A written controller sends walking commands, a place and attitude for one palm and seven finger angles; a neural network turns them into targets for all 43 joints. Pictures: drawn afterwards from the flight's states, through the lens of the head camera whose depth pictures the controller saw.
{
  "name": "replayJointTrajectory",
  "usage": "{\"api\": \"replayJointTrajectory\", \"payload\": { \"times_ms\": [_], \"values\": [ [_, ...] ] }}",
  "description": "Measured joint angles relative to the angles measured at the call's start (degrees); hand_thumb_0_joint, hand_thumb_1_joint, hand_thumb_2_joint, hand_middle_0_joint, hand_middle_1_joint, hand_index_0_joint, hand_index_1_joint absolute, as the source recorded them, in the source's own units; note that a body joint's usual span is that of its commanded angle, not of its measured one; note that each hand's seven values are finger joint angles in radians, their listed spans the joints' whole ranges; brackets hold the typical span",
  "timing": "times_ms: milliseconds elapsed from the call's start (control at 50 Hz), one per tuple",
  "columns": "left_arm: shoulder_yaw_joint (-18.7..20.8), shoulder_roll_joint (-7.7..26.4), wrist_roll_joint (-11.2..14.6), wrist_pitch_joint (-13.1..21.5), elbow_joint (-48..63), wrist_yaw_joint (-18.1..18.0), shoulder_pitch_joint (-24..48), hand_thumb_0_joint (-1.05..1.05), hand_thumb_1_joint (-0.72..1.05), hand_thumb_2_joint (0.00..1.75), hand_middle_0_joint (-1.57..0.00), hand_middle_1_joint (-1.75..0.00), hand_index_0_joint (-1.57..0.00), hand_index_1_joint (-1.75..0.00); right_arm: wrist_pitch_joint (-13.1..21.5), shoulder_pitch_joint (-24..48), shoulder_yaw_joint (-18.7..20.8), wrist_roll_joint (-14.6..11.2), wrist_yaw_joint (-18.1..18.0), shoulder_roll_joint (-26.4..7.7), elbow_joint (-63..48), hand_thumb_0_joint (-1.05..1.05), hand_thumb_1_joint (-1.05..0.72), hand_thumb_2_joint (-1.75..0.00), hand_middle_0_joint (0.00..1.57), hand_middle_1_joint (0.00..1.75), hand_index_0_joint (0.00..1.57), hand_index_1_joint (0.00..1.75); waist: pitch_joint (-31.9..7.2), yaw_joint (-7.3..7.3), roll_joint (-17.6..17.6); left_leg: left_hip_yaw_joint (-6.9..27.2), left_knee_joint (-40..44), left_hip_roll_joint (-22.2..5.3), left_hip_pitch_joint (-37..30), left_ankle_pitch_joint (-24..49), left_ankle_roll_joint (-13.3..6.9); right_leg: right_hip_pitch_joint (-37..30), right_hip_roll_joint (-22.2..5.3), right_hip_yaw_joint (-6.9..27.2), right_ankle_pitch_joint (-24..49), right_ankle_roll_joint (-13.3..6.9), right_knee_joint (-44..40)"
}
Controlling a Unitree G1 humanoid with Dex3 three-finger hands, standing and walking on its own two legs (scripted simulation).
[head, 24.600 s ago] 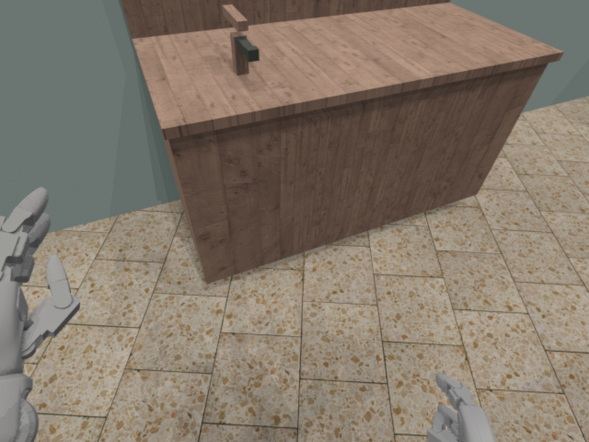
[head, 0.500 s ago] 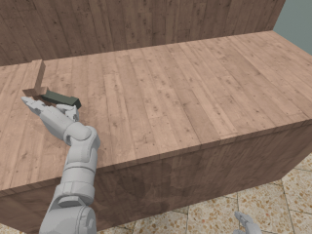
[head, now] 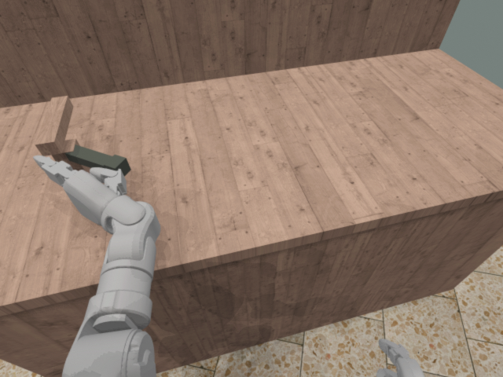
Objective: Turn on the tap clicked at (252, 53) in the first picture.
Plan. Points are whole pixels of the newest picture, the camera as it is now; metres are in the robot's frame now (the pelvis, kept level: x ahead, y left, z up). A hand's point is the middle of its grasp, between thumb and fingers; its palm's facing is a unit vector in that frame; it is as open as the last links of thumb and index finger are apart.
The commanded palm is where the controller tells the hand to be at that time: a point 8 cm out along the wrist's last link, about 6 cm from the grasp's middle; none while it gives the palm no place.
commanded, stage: push the lever round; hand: left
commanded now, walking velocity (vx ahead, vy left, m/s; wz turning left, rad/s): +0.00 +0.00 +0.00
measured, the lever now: (117, 167) +0.41 +0.27 +0.12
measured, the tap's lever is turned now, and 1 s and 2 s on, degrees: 53 53 53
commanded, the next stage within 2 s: none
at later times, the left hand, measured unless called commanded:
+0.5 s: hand (120, 175) +0.38 +0.26 +0.12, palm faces +0.89 -0.46 -0.01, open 8.6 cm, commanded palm +0.39 +0.25 +0.11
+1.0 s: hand (120, 175) +0.38 +0.26 +0.12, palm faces +0.89 -0.46 -0.01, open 8.6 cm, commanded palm +0.38 +0.25 +0.11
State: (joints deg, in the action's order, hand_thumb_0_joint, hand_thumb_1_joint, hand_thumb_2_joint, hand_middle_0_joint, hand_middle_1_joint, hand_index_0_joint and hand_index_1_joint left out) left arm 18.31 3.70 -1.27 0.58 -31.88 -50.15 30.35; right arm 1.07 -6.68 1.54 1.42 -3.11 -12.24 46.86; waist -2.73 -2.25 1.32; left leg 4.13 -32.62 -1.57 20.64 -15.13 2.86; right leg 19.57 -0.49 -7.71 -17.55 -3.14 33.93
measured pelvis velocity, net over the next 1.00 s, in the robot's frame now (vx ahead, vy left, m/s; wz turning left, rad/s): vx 0.00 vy -0.01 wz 0.00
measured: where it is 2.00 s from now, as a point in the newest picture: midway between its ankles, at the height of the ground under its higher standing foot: outside the picture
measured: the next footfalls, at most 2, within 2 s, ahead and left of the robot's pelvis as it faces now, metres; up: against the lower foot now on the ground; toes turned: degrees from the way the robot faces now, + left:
none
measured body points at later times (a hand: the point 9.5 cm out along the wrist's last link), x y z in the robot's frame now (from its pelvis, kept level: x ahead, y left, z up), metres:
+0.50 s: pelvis -0.01 +0.00 +0.00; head +0.01 -0.01 +0.45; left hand +0.33 +0.28 +0.12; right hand +0.15 -0.24 -0.12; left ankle +0.02 +0.16 -0.73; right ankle +0.00 -0.08 -0.73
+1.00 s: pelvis +0.00 -0.01 +0.00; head +0.01 -0.02 +0.45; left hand +0.33 +0.28 +0.12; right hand +0.16 -0.25 -0.12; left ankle +0.02 +0.16 -0.73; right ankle +0.00 -0.08 -0.73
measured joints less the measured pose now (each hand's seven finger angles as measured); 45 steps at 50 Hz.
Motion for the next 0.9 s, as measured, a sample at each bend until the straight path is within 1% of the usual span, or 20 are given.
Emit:
{"api": "replayJointTrajectory", "payload": {
  "times_ms": [360, 600, 900],
  "values": [
    [0.6, 0.6, -0.4, 1.4, -2.2, -0.7, 1.1, 0.01, 0.9, 0.9, -0.15, -0.15, 0.0, 0.0, -0.1, -0.5, -0.4, -0.2, -0.3, 0.3, 0.3, 0.01, -0.91, -0.9, 0.2, 0.3, 0.2, 0.3, 0.0, 0.59, -0.1, -0.3, -0.4, -0.1, 0.7, 0.2, -0.2, 0.7, 0.1, 0.3, 0.4, 0.0, 0.3],
    [-0.1, 1.3, 0.6, 2.6, -2.9, -0.9, 1.4, 0.01, 0.9, 0.9, -0.15, -0.15, 0.0, 0.0, 0.0, -0.7, -0.6, -0.5, -0.9, -0.1, 0.7, 0.01, -0.91, -0.9, 0.2, 0.3, 0.2, 0.3, 0.3, 0.41, 0.0, -0.2, -0.4, -0.2, 1.0, 0.2, -0.2, 1.1, 0.2, 0.2, 0.4, -0.1, 0.3],
    [0.5, 1.6, 1.1, 2.7, -2.6, 0.2, 0.4, 0.01, 0.9, 0.9, -0.15, -0.15, 0.0, 0.0, -0.3, -0.4, -0.6, -0.6, -1.0, -0.3, 0.1, 0.01, -0.91, -0.9, 0.2, 0.3, 0.2, 0.3, 0.0, 0.34, 0.1, 0.0, 0.1, -0.4, 0.2, 0.0, -0.4, 0.4, 0.5, 0.0, 0.1, -0.4, 0.0]
  ]
}}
